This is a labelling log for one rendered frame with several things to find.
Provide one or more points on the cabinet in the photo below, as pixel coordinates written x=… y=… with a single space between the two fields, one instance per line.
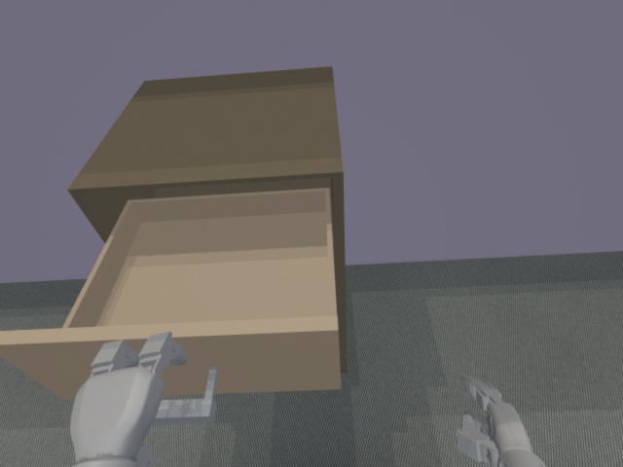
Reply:
x=223 y=134

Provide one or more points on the handle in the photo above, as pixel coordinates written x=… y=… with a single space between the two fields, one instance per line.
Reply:
x=190 y=410

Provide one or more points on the robot right hand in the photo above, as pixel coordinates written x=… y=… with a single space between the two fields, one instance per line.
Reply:
x=485 y=438

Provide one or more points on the drawer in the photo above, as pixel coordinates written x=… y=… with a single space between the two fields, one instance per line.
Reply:
x=245 y=282

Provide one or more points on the robot left hand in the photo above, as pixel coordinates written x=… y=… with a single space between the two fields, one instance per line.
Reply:
x=115 y=408

